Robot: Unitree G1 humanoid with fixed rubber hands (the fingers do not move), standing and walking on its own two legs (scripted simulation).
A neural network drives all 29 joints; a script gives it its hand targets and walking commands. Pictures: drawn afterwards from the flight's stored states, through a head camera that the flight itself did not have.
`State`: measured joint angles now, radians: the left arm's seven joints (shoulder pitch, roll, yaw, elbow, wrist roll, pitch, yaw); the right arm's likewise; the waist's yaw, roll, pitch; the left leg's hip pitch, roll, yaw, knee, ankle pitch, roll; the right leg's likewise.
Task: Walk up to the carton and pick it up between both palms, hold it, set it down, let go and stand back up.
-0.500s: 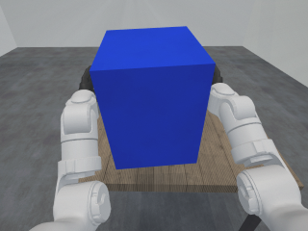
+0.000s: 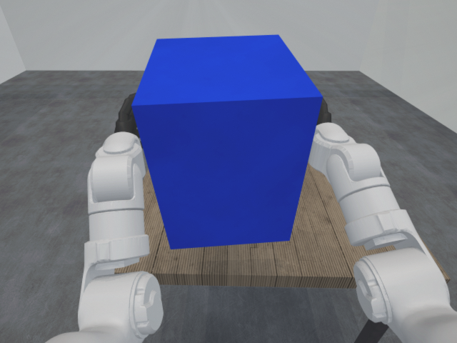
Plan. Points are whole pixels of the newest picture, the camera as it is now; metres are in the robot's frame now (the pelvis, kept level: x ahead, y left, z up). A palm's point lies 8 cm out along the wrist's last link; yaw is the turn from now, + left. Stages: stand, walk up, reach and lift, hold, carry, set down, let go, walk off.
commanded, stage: hold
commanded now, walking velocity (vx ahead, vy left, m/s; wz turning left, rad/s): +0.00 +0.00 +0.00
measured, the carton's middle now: (224, 141) +0.39 +0.01 +0.24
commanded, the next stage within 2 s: set down in 0.54 s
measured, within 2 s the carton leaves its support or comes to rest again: neither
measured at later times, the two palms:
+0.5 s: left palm (124, 136) +0.36 +0.17 +0.27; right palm (316, 126) +0.36 -0.14 +0.28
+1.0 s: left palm (127, 136) +0.38 +0.17 +0.25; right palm (304, 140) +0.38 -0.13 +0.24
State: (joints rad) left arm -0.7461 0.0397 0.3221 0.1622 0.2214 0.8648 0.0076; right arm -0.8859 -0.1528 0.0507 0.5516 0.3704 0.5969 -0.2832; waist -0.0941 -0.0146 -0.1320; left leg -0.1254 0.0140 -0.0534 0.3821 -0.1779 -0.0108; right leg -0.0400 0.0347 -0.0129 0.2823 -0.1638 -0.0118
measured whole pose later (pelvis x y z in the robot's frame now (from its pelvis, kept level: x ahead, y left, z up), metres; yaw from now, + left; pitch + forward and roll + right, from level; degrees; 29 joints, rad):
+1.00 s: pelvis +0.00 +0.00 +0.00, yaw +2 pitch -9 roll -1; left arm -0.86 0.03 0.42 0.45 0.35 0.55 -0.05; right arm -0.92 -0.02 -0.17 0.85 0.06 0.21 -0.16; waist -0.08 -0.06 -0.02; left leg -0.01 -0.01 -0.07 0.33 -0.16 -0.01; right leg 0.07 0.02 -0.03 0.27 -0.18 -0.01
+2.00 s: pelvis +0.01 -0.01 +0.00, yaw +1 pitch -4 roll -1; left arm -0.83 0.00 0.37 0.71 0.29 0.29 0.04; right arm -0.83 -0.01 -0.34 1.00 -0.09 -0.01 -0.10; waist -0.04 -0.07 -0.03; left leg -0.10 0.01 -0.04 0.33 -0.17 -0.02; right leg -0.03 0.02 -0.04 0.27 -0.18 -0.02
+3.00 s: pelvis +0.03 -0.01 +0.00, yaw -2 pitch +5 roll +0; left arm -0.84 -0.05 0.47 0.87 0.33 0.11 0.05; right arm -0.83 0.03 -0.60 1.00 -0.35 -0.10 -0.01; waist 0.02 -0.04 -0.08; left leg -0.24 0.02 0.02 0.32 -0.17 -0.01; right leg -0.20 0.02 -0.03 0.30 -0.19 -0.02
